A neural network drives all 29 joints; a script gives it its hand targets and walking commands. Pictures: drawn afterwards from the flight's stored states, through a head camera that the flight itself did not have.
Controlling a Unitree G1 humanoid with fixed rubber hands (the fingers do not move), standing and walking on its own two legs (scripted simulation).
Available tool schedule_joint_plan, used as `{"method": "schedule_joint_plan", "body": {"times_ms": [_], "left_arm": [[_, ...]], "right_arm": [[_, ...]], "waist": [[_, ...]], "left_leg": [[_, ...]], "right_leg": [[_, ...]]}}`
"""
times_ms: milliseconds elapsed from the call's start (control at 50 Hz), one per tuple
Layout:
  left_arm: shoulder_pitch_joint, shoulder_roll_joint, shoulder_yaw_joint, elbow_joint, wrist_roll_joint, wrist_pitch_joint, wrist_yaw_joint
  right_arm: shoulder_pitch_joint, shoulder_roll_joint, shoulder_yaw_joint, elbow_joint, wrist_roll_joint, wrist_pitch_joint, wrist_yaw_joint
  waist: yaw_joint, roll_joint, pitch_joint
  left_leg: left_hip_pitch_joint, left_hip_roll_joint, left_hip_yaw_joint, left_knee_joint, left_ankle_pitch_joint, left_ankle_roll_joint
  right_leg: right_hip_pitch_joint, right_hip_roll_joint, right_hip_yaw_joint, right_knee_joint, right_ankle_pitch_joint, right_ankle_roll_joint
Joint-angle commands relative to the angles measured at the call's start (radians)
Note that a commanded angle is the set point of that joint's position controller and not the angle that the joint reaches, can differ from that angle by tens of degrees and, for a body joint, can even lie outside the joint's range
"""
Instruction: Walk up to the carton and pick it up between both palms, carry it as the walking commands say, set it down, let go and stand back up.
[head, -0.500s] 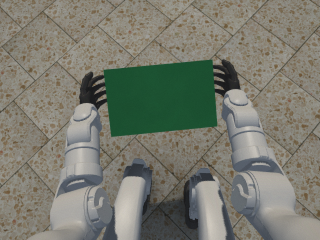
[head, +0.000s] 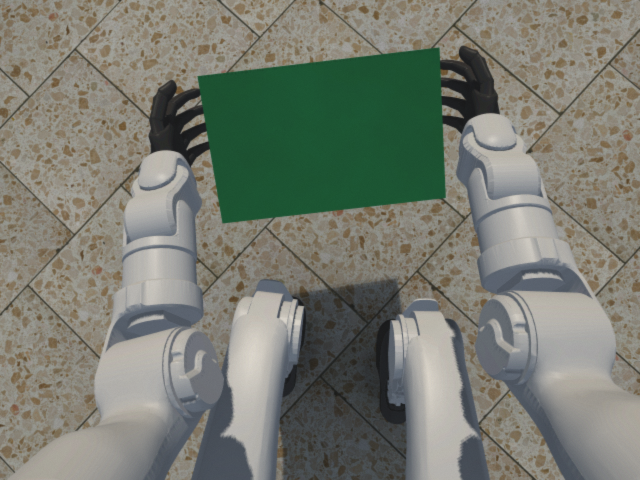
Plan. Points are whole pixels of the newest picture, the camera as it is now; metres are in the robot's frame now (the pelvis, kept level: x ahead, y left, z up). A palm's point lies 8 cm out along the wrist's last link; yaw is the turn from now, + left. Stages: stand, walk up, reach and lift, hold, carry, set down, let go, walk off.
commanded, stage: set down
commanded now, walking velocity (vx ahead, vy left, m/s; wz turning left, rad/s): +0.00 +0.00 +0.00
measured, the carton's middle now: (324, 143) +0.51 +0.06 -0.20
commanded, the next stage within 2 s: none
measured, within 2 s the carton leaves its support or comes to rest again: neither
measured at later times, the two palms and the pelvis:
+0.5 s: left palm (199, 160) +0.47 +0.23 -0.18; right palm (451, 128) +0.54 -0.11 -0.19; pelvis -0.01 +0.00 -0.06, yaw +0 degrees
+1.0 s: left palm (208, 159) +0.49 +0.25 -0.25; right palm (433, 136) +0.55 -0.10 -0.26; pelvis +0.00 +0.00 -0.10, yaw +0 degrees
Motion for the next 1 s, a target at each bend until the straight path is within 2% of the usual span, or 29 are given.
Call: {"method": "schedule_joint_plan", "body": {"times_ms": [0,380,760,880,980], "left_arm": [[-0.727,-0.808,-0.525,-0.058,-0.160,-0.028,-0.290],[-0.847,-0.727,-0.525,-0.047,-0.197,-0.057,-0.279],[-0.939,-0.631,-0.548,-0.014,-0.253,-0.114,-0.256],[-0.956,-0.628,-0.530,0.040,-0.286,-0.136,-0.257],[-0.964,-0.627,-0.541,0.064,-0.296,-0.148,-0.258]], "right_arm": [[-0.587,0.964,0.411,-0.077,0.146,-0.037,0.287],[-0.711,0.900,0.439,-0.062,0.199,-0.057,0.263],[-0.815,0.785,0.477,-0.027,0.281,-0.118,0.249],[-0.854,0.732,0.464,-0.014,0.276,-0.145,0.240],[-0.807,0.741,0.452,0.019,0.268,-0.148,0.240]], "waist": [[0.055,-0.054,-1.079],[0.064,-0.068,-1.080],[0.067,-0.053,-1.005],[0.035,-0.088,-0.883],[0.032,-0.060,-0.834]], "left_leg": [[0.665,-0.099,0.100,-0.086,0.247,-0.007],[0.543,-0.083,0.107,0.061,0.262,-0.006],[0.512,-0.065,0.102,0.206,0.305,-0.011],[0.459,-0.063,0.086,0.246,0.298,-0.010],[0.451,-0.068,0.089,0.266,0.320,-0.015]], "right_leg": [[0.479,0.088,-0.063,-0.156,0.165,-0.011],[0.412,0.072,-0.064,-0.007,0.184,-0.010],[0.334,0.056,-0.074,0.153,0.203,-0.010],[0.303,0.048,-0.081,0.194,0.198,-0.011],[0.295,0.048,-0.076,0.211,0.227,-0.013]]}}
